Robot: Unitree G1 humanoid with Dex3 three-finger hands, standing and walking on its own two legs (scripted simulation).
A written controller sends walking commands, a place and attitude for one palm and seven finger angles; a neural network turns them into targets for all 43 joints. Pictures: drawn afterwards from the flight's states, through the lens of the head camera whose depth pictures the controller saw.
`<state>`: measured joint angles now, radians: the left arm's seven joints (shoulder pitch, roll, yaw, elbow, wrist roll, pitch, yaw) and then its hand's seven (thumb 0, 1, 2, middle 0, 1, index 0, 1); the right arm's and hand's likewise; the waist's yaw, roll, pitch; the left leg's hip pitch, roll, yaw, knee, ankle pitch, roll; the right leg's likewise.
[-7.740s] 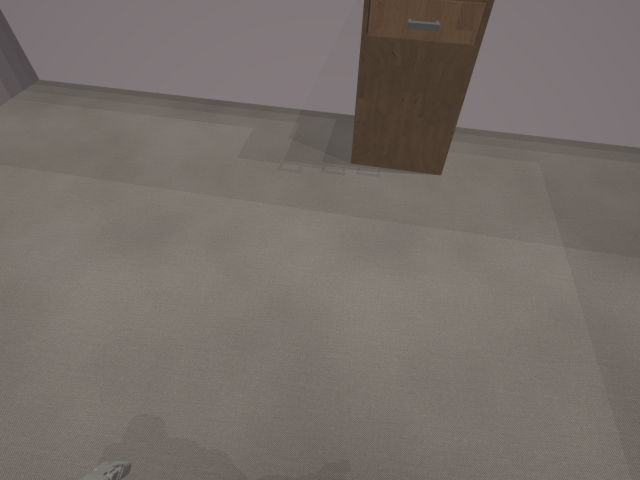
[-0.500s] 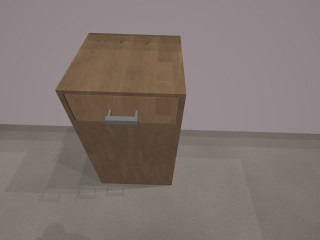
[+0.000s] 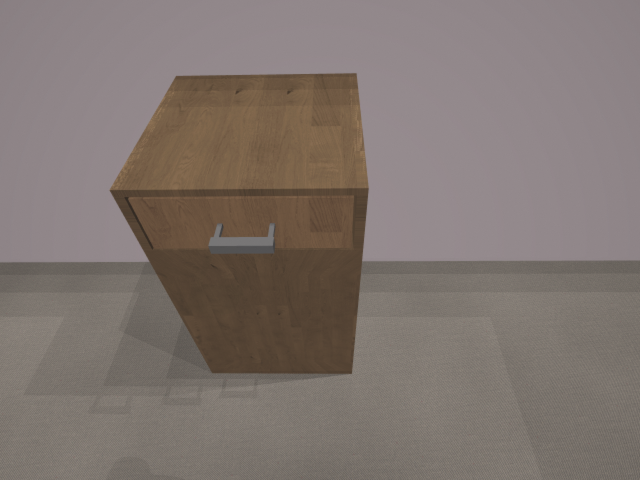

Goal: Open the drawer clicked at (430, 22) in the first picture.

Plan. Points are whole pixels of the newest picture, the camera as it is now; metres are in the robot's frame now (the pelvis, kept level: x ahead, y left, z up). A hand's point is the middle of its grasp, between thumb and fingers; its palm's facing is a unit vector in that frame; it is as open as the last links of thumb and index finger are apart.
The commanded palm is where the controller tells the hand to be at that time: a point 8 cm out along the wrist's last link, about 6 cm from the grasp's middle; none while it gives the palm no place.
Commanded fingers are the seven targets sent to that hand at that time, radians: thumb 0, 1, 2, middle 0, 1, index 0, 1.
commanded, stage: raise the hand with hooked fingers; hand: left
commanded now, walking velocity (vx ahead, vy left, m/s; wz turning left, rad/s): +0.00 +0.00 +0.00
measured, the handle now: (244, 236) +0.54 +0.18 -0.06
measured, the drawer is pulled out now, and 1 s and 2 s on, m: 0.00 0.00 0.00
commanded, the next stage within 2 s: move the hooked fingers above the handle in 2.00 s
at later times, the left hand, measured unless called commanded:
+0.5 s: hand (178, 469) +0.15 +0.19 -0.07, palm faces -0.08 -0.17 -0.98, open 8.4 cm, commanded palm +0.14 +0.22 -0.02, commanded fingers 0.00 0.41 0.69 -0.23 -0.62 -0.23 -0.62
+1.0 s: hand (150, 393) +0.22 +0.23 -0.01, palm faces +0.00 -0.10 -0.99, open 11.4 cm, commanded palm +0.20 +0.23 +0.05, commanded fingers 0.00 -0.17 0.44 -0.28 -0.99 -0.28 -0.99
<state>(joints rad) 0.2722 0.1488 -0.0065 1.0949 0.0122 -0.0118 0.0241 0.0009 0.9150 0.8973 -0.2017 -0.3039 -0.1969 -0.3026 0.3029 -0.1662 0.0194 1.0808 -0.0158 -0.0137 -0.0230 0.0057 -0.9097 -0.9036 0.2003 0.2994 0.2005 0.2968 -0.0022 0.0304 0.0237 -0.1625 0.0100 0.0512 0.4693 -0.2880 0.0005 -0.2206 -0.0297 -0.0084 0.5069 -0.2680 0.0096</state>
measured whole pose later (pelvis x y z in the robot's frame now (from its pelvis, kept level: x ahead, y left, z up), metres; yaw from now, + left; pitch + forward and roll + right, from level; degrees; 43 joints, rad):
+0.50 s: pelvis -0.02 -0.02 -0.04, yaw -2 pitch +11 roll +3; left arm 0.48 0.30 -0.05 0.03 1.10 -0.11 0.45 0.00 0.64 0.78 -0.22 -0.48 -0.22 -0.48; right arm 0.05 -0.28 -0.07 0.50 -0.08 0.01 0.03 0.01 -0.91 -0.90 0.20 0.30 0.20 0.30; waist 0.10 -0.04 -0.12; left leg -0.58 0.03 0.09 0.80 -0.41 -0.02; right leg -0.68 -0.01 0.04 0.88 -0.39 -0.02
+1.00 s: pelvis +0.00 +0.00 -0.03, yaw +0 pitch +8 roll +1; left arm 0.31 0.38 -0.02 -0.04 1.02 -0.01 0.33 0.00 0.05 0.53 -0.28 -0.85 -0.28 -0.85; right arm 0.19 -0.22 0.00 0.61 -0.07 0.08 -0.01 0.01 -0.90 -0.90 0.21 0.30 0.21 0.30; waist 0.05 0.04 -0.06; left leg -0.48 0.03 0.05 0.75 -0.40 0.00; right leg -0.53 -0.02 -0.01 0.76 -0.37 0.00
